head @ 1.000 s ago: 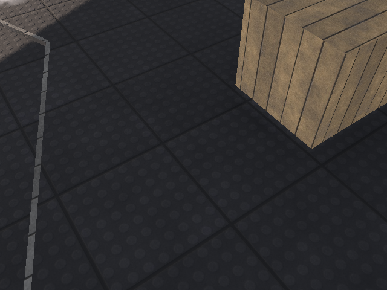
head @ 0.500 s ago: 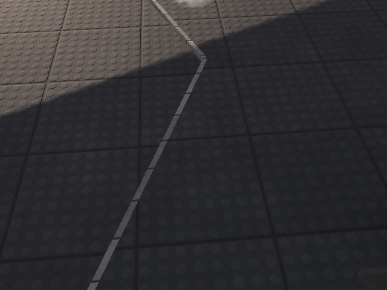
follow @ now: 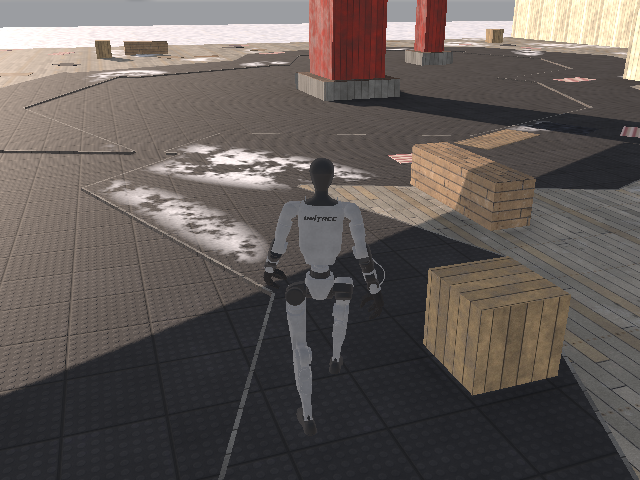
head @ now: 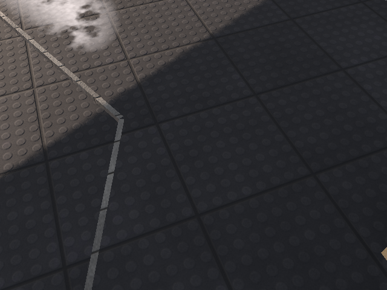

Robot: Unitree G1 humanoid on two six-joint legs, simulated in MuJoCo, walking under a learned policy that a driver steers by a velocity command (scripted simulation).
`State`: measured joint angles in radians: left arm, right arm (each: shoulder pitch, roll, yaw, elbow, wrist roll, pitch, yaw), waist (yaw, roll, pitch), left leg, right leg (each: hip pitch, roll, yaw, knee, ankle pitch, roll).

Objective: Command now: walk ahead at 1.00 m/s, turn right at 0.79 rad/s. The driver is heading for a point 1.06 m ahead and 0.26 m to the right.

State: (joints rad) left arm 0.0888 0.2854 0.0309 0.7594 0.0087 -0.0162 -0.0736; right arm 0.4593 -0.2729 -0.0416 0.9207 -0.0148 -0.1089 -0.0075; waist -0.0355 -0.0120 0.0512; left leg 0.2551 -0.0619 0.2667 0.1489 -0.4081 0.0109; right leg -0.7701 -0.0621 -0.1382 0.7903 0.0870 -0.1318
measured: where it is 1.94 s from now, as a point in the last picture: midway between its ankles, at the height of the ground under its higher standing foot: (286, 118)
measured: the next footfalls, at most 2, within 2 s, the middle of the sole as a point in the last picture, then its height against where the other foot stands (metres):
right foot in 0.08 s outside the picture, level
left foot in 0.52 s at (207, 212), level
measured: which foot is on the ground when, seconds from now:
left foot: down 0.00-0.08, up 0.10-0.50, down 0.52-0.94, up 0.96-1.00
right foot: up 0.00-0.06, down 0.08-0.54, up 0.56-0.94, down 0.96-1.00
